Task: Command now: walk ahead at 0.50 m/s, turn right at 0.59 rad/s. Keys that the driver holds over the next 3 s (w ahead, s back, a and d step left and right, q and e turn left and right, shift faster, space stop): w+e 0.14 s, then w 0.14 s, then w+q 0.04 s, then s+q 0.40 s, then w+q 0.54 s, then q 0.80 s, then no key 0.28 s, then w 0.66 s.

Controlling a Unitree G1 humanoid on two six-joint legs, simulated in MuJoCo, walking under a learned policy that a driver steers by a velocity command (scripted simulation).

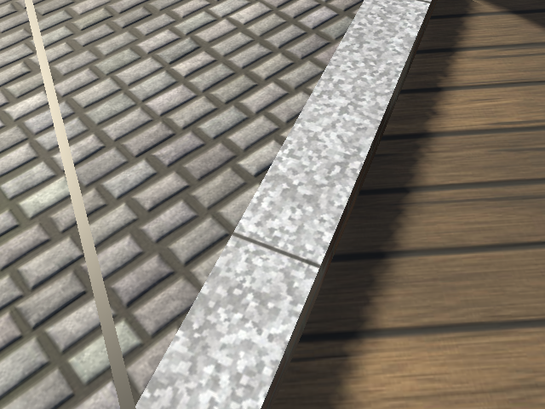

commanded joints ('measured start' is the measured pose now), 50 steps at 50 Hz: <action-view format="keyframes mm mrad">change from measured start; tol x32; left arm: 1 11 111 29 -53 -12 -3 18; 14 -65 67 20 -53 -3 32 44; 16 320 -24 3 37 -15 8 27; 26 -144 13 42 -35 4 57 52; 50 -39 111 62 18 6 -37 4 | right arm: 1 59 -40 -15 -64 0 10 -8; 50 102 -111 -55 -120 53 87 -24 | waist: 1 -36 -90 -72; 12 -110 -235 -173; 16 -25 325 -342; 19 -2 -19 -3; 44 -50 217 -43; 50 -17 -218 65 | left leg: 1 -222 -11 -9 305 -81 -12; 8 -335 -2 -37 -164 18 22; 14 768 24 -57 -894 500 95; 15 992 207 -299 -756 1106 119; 17 903 340 -670 -900 687 279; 26 654 81 -172 -862 1286 171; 36 634 166 -359 -806 1037 320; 45 365 -5 -472 -882 -194 231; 50 -194 -105 -91 169 -252 44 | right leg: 1 126 -281 335 -107 240 -216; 9 264 -260 327 -82 221 -108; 13 294 -227 279 160 729 -24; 15 -120 19 271 612 -393 44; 18 -423 -23 199 1041 -303 145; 36 -433 -79 55 875 -235 287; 47 299 -321 216 -60 14 124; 50 171 -464 514 -210 -478 -87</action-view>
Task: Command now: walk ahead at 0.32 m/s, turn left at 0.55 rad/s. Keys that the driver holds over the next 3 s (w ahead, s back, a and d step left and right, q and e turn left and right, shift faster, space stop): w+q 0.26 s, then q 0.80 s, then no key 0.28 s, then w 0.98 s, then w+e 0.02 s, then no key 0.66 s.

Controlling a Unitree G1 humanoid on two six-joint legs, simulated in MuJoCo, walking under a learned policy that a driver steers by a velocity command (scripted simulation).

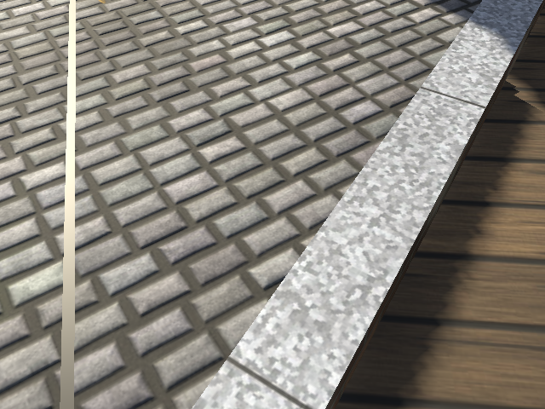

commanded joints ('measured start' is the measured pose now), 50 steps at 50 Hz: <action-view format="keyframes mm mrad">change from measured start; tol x32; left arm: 1 42 107 20 -26 -11 -20 -6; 12 320 -41 -59 157 17 1 31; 50 -177 95 -61 -170 -13 -17 13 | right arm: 1 -20 -102 -35 -80 14 -14 -2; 17 -416 154 117 -371 -11 -50 69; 23 90 -227 -20 -177 -14 -43 58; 50 8 -123 -6 -117 13 34 -33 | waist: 1 18 -193 171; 16 -11 -87 199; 22 -218 -289 -231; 24 -122 169 -515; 28 24 -85 11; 50 -22 132 -50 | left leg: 1 -494 69 106 528 48 -13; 12 -1067 78 91 1233 139 14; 21 -115 -52 417 50 152 176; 24 503 368 -724 -538 765 462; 32 36 159 -116 -659 746 270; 50 331 156 -331 -526 765 173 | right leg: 1 144 -323 443 -367 -296 -149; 16 -31 -245 -123 -449 345 -98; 21 346 -335 -187 -7 2077 -110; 22 177 -295 -154 245 1873 -65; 23 -259 3 -90 728 175 56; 24 -276 61 195 963 -20 24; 50 -264 16 70 -37 127 45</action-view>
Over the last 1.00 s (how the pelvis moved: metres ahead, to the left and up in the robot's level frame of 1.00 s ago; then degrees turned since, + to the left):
0.28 -0.06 -0.01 10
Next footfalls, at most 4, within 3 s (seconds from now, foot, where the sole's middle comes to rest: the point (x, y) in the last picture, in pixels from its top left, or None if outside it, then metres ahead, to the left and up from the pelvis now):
0.44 left None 0.30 0.17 -0.62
1.06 right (248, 398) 0.52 0.10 -0.62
1.52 left None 0.33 0.22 -0.62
1.92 right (201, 313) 0.74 0.22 -0.62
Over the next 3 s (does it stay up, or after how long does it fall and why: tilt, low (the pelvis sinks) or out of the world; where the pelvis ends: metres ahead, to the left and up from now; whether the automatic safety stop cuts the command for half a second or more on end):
stays up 0.87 0.49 0.15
